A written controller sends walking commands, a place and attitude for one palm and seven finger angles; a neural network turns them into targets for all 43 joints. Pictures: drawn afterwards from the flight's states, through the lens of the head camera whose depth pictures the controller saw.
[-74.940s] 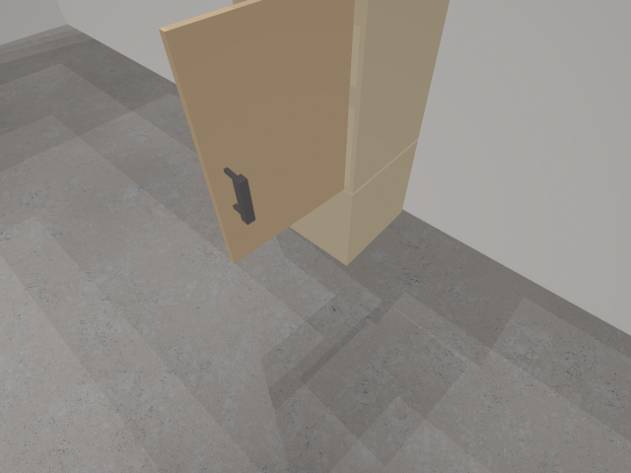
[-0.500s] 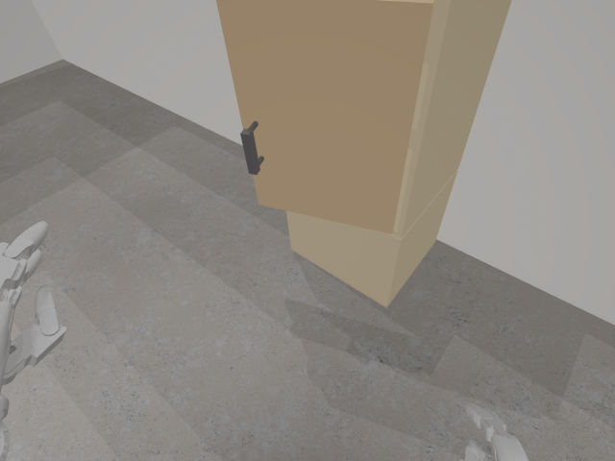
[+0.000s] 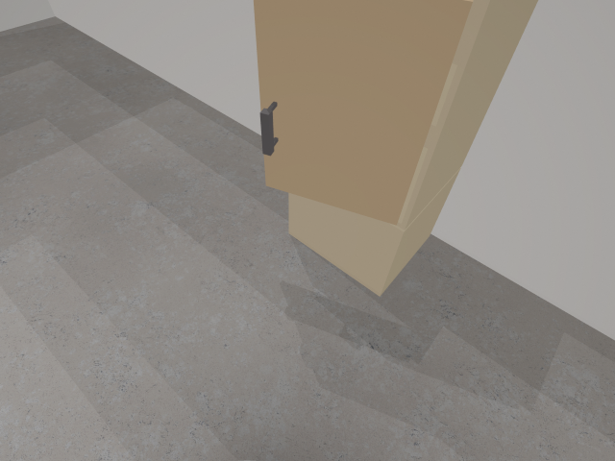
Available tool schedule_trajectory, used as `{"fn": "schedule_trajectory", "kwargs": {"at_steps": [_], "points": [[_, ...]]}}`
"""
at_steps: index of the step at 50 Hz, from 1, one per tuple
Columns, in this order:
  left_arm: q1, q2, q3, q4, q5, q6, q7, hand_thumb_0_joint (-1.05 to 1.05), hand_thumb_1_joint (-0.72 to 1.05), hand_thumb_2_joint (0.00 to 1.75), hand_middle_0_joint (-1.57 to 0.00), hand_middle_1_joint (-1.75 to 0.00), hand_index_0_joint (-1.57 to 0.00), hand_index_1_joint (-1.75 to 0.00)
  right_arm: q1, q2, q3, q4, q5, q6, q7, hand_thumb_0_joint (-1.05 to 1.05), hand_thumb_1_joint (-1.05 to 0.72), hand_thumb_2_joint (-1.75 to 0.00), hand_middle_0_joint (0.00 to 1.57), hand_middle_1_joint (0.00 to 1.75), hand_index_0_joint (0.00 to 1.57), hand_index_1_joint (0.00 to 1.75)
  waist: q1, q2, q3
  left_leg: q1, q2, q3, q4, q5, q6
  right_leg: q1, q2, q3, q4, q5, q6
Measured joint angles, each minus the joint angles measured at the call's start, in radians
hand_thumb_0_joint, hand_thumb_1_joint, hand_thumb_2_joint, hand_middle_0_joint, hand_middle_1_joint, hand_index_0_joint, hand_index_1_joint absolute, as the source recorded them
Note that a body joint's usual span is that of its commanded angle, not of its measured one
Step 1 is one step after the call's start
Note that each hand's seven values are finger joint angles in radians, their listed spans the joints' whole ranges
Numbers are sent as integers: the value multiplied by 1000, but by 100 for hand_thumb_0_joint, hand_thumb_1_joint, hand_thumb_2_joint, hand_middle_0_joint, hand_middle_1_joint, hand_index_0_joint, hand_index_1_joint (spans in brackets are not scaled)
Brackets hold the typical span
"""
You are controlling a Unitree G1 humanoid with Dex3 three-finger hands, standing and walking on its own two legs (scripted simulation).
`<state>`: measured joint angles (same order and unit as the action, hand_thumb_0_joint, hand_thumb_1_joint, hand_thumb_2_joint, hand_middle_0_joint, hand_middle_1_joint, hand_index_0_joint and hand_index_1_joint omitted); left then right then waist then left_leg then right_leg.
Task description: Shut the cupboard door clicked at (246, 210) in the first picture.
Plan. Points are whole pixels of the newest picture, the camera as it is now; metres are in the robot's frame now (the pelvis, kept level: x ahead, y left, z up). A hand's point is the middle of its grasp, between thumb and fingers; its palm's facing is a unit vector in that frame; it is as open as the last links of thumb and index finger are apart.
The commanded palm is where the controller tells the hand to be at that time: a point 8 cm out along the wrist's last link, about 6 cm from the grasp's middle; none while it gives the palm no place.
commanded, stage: let the arm hang, fingers relaxed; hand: left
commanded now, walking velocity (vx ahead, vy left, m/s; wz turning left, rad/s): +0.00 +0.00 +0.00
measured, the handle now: (271, 128) +0.88 +0.15 -0.10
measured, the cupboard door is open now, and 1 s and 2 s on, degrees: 19 19 19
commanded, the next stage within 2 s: look to check the result in 0.54 s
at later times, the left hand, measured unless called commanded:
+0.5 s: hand out of the picture +0.01 +0.19 -0.17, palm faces -0.02 -0.97 -0.23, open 7.4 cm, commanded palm none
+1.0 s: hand out of the picture +0.05 +0.17 -0.17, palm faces -0.02 -0.97 -0.24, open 7.4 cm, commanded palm none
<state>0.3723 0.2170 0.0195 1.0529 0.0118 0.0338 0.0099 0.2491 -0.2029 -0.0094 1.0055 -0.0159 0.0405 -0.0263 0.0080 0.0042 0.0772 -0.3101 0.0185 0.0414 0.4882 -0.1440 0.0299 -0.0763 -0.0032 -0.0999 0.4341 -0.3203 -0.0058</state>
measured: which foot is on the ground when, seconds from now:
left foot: down 0.00-1.00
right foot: down 0.00-1.00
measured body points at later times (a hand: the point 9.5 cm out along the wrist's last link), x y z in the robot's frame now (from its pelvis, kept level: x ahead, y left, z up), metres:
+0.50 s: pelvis +0.00 +0.00 +0.00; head +0.00 -0.01 +0.45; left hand +0.01 +0.24 -0.15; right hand +0.00 -0.26 -0.15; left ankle +0.08 +0.10 -0.74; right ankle -0.05 -0.11 -0.74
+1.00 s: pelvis +0.03 -0.02 +0.01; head +0.04 -0.02 +0.45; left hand +0.05 +0.22 -0.15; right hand +0.06 -0.27 -0.15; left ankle +0.08 +0.10 -0.74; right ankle -0.05 -0.11 -0.74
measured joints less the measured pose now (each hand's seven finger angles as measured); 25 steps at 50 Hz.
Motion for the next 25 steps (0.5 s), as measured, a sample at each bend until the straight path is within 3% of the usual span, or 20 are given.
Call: {"fn": "schedule_trajectory", "kwargs": {"at_steps": [8,25], "points": [[-4,7,-1,71,3,-15,7,0,92,90,-20,-30,-20,-30,-14,0,-5,64,3,-8,3,1,-91,-89,20,30,20,30,-3,31,-23,40,-14,29,-65,34,11,7,-18,26,-13,17,9],[-96,-15,-6,68,4,-36,5,0,91,90,-20,-30,-20,-30,-9,-23,-20,116,2,-17,3,0,-91,-89,20,30,20,30,-24,6,-38,56,-7,36,-98,47,-5,5,-12,35,-16,14,-2]]}}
